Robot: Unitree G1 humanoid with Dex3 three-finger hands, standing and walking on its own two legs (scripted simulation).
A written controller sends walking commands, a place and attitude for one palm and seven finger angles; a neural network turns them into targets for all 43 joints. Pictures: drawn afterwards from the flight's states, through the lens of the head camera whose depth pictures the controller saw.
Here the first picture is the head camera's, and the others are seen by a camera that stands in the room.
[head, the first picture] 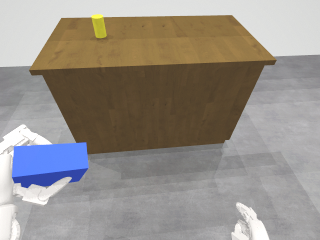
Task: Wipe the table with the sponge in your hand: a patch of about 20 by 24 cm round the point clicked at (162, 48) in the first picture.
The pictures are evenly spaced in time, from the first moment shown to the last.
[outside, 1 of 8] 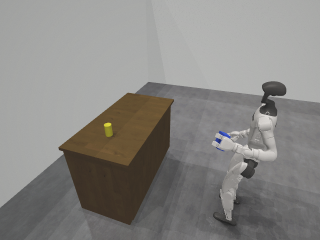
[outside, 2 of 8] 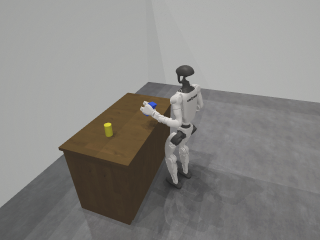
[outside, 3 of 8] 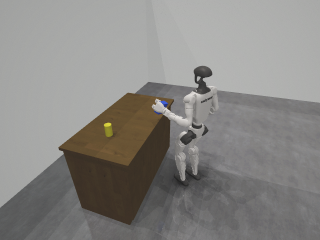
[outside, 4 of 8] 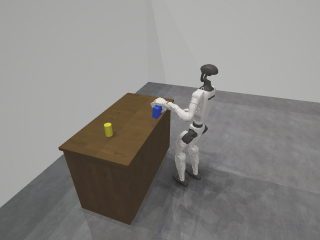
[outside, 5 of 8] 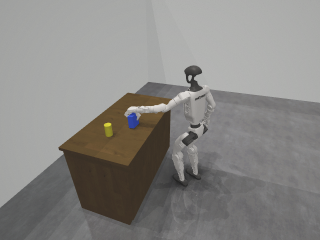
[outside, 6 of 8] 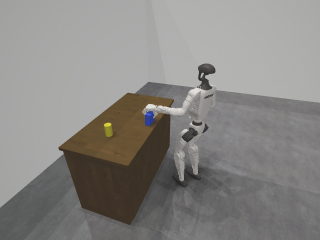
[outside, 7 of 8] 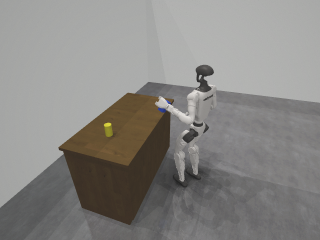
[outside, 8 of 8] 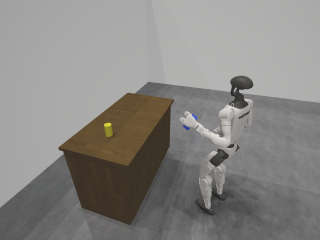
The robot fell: no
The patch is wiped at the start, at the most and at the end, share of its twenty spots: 0.00 1.00 1.00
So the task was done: yes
